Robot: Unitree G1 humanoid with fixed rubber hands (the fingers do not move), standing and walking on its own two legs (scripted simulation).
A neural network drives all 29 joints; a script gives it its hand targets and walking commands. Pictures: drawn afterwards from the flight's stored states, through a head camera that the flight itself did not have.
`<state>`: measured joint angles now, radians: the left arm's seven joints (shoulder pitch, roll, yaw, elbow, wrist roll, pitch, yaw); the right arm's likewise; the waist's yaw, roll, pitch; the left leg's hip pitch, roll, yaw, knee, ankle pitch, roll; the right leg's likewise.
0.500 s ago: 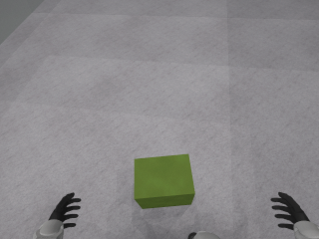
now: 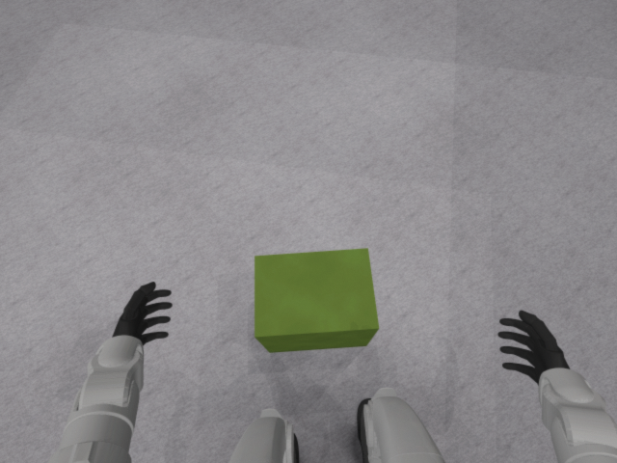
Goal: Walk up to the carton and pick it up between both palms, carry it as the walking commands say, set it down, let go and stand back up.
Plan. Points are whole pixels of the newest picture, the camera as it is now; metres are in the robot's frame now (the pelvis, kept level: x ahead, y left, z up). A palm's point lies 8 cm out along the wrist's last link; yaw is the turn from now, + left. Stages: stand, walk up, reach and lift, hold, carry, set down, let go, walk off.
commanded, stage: reach and lift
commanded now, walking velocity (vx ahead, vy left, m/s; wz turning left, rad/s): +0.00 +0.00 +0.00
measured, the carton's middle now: (314, 304) +0.45 +0.01 -0.58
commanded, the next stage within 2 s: none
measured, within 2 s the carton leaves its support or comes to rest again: neither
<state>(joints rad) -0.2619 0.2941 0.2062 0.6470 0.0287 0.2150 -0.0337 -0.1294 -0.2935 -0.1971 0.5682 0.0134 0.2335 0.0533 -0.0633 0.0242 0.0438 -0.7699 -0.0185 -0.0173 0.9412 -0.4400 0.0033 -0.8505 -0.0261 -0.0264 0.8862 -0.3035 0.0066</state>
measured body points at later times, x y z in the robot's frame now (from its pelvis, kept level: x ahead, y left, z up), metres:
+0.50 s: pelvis -0.04 -0.02 -0.04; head +0.20 -0.03 +0.34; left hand +0.40 +0.24 -0.13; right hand +0.39 -0.27 -0.14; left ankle +0.01 +0.11 -0.68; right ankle +0.07 -0.12 -0.68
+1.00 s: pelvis -0.03 -0.02 -0.08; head +0.27 -0.01 +0.26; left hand +0.46 +0.24 -0.18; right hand +0.47 -0.24 -0.19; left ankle +0.01 +0.11 -0.68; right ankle +0.07 -0.12 -0.68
